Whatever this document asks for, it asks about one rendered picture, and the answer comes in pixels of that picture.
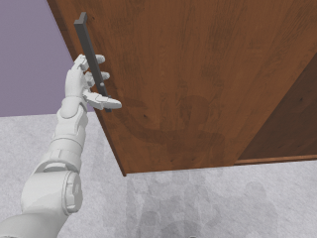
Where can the handle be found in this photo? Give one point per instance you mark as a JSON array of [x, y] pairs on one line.
[[84, 38]]

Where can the wardrobe door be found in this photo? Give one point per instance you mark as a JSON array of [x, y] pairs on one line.
[[197, 79], [291, 128]]

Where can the left robot hand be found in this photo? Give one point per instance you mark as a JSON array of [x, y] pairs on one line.
[[76, 83]]

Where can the robot left forearm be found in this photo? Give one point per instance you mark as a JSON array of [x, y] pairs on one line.
[[67, 143]]

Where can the robot left upper arm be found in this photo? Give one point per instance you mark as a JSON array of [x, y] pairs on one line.
[[48, 200]]

